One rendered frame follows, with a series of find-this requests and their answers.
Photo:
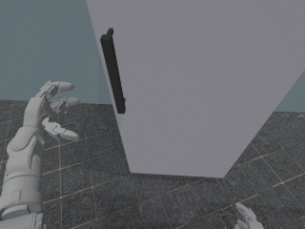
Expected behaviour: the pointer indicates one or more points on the handle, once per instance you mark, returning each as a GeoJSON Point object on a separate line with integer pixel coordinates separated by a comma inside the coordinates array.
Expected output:
{"type": "Point", "coordinates": [113, 72]}

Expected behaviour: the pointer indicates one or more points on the left robot hand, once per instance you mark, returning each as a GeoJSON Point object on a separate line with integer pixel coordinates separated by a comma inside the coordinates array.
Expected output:
{"type": "Point", "coordinates": [38, 110]}

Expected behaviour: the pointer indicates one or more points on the right robot hand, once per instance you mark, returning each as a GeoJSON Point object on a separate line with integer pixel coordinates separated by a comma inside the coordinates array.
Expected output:
{"type": "Point", "coordinates": [248, 216]}

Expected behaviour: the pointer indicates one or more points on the robot left upper arm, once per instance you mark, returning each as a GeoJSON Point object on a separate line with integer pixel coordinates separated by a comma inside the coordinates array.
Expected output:
{"type": "Point", "coordinates": [28, 221]}

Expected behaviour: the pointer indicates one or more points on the fridge door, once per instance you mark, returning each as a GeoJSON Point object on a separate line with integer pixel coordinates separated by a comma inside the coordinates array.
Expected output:
{"type": "Point", "coordinates": [199, 77]}

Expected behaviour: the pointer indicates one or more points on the robot left forearm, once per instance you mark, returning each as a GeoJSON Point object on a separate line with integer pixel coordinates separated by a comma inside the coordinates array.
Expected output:
{"type": "Point", "coordinates": [21, 188]}

